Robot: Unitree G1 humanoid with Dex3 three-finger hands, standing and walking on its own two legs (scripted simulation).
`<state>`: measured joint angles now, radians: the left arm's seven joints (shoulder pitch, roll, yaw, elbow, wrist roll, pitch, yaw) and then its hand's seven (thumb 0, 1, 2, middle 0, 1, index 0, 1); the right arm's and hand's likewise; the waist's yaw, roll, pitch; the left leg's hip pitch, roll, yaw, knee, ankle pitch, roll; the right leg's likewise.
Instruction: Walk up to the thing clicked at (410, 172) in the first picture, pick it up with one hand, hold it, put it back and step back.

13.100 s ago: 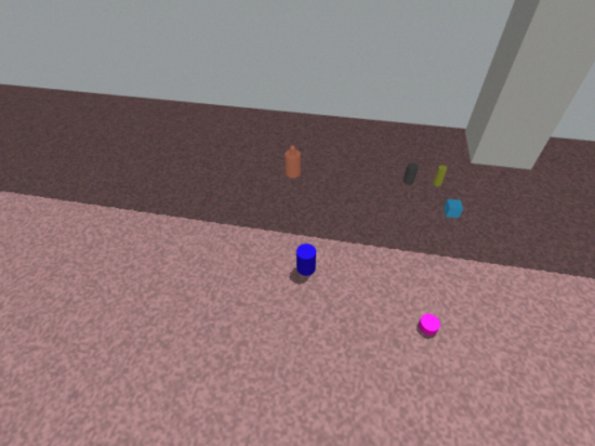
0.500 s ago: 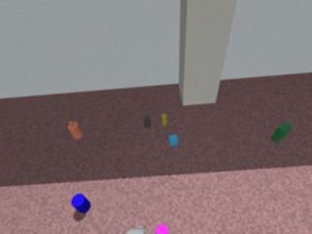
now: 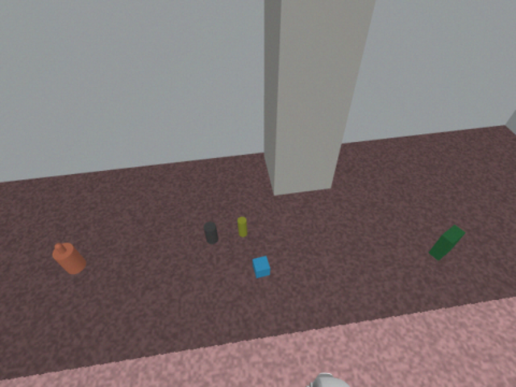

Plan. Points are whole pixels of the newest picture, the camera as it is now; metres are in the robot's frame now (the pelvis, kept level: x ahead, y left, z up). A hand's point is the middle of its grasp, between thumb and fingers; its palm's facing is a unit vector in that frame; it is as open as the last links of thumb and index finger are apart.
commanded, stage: walk up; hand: left
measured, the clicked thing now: (211, 233) +0.87 +0.23 -0.72
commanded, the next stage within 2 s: none
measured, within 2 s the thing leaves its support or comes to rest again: neither
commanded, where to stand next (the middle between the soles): +0.47 +0.00 m, yaw +0 degrees
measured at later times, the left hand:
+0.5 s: hand (107, 367) +0.21 +0.29 -0.15, palm faces +0.00 -0.93 -0.36, open 7.4 cm
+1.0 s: hand (149, 241) +0.45 +0.26 -0.13, palm faces -0.04 -0.91 -0.42, open 7.4 cm
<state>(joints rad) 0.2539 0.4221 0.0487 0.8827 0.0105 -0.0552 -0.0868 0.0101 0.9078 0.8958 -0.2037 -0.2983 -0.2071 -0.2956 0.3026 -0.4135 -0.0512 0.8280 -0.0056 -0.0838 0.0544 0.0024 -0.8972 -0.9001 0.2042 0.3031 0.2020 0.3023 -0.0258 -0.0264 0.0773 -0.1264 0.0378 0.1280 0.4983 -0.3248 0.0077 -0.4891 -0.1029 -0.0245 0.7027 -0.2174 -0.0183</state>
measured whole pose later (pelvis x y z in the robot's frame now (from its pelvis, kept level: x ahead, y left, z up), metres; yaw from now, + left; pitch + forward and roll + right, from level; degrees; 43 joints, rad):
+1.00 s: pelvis +0.35 -0.02 -0.01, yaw +0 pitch -3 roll +1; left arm 0.22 0.40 0.04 0.87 0.00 -0.08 -0.04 0.01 0.91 0.90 -0.20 -0.30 -0.21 -0.30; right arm 0.32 -0.42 -0.04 0.88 0.00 -0.02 0.02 0.01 -0.90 -0.90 0.20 0.30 0.20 0.30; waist -0.02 0.05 0.10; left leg -0.33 0.03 0.01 0.99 -0.50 0.03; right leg -0.36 -0.04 -0.06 0.62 -0.22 -0.02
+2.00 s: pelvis +0.41 +0.01 +0.01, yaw +1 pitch -3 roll -1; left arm 0.07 0.35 0.01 1.18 0.00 -0.01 -0.02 0.01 0.91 0.90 -0.20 -0.30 -0.21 -0.30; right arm 0.05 -0.35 0.00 1.17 0.01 -0.01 0.02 0.00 -0.90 -0.90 0.20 0.30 0.20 0.30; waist 0.01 0.01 0.05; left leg -0.19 0.03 0.01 0.35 -0.12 -0.01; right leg -0.12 -0.04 -0.05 0.33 -0.16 0.03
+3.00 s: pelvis +0.44 +0.01 +0.02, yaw +1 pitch -1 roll +0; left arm 0.10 0.35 0.01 1.15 0.01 -0.01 -0.01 0.01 0.91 0.90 -0.20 -0.30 -0.21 -0.30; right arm 0.08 -0.35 0.00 1.14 -0.01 -0.01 0.01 0.00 -0.90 -0.90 0.20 0.30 0.20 0.30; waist 0.00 0.00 0.04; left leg -0.15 0.02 0.01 0.34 -0.16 -0.01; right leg -0.08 -0.05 -0.05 0.30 -0.19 0.03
